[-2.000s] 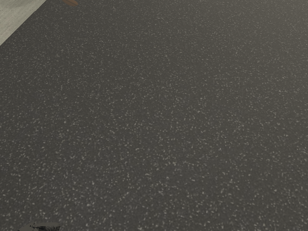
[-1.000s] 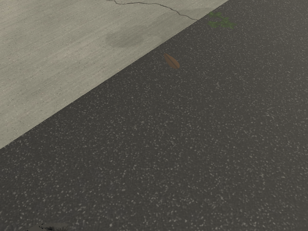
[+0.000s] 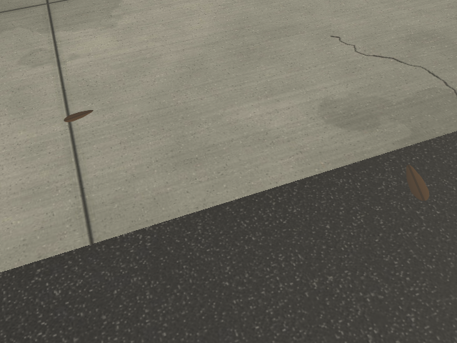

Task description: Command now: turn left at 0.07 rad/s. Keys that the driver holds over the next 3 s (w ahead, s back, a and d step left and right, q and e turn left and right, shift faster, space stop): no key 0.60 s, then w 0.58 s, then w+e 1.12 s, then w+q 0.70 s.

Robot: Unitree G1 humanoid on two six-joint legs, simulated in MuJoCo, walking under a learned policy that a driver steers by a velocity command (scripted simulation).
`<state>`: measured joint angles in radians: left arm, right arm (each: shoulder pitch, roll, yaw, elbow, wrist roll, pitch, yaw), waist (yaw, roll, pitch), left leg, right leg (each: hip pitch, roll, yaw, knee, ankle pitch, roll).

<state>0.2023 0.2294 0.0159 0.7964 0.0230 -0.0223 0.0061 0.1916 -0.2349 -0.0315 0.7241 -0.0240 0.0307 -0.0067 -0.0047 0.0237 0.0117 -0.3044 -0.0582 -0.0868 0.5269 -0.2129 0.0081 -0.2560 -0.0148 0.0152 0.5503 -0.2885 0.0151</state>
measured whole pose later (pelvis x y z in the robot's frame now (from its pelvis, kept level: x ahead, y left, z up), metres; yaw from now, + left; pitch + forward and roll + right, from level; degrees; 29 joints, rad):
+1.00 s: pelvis +0.11 +0.03 +0.01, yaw +0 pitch +0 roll +0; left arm 0.30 0.29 0.05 0.98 -0.04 -0.06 0.01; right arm 0.27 -0.25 -0.06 1.04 0.01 -0.10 0.01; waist -0.01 -0.05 0.00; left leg -0.20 -0.02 0.04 0.48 -0.29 0.05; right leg -0.34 -0.02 0.04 1.01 -0.41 -0.05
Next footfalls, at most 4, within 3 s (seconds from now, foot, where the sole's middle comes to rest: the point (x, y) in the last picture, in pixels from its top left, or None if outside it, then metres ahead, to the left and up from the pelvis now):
0.90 left None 0.13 0.12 -0.77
1.38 right None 0.50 -0.10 -0.77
1.84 left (234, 257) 0.80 0.03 -0.77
2.38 right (329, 224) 0.93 -0.30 -0.77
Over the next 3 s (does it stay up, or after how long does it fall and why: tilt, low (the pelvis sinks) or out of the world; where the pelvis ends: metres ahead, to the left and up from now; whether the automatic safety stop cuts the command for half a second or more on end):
stays up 1.10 -0.33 -0.08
